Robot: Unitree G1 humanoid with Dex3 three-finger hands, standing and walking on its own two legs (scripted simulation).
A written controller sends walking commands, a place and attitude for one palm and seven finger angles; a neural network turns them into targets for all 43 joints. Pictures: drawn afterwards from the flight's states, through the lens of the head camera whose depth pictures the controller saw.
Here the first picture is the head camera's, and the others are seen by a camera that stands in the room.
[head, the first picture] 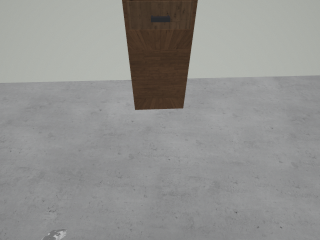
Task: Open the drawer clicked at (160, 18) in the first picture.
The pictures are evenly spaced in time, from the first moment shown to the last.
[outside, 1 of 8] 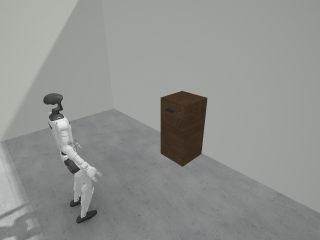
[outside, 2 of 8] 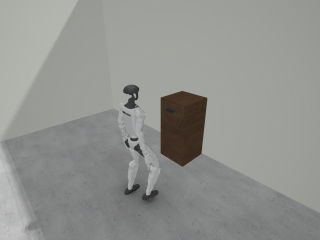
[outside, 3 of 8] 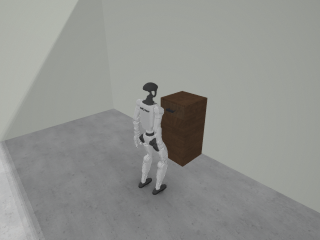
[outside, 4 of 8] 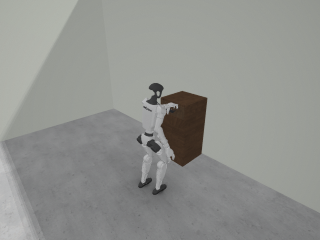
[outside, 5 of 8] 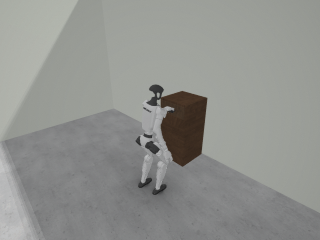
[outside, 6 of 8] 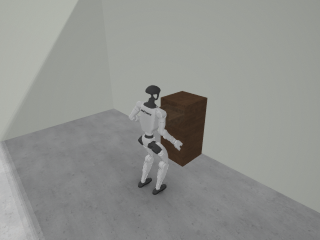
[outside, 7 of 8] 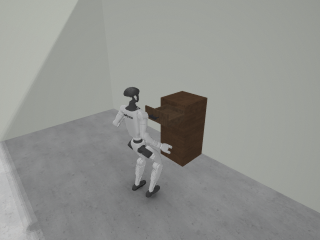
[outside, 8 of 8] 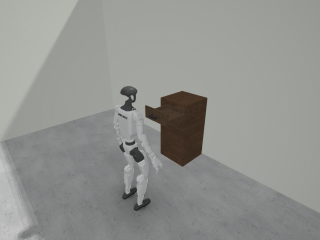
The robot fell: no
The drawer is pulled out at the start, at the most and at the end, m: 0.00 0.30 0.30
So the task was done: yes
